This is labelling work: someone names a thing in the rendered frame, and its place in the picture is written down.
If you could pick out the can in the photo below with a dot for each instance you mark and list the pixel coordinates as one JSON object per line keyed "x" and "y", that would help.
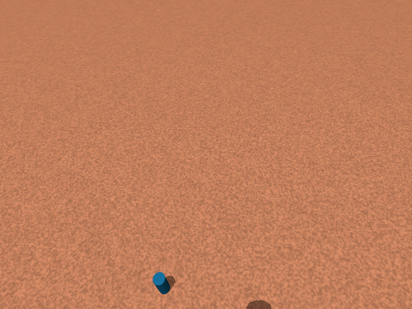
{"x": 161, "y": 283}

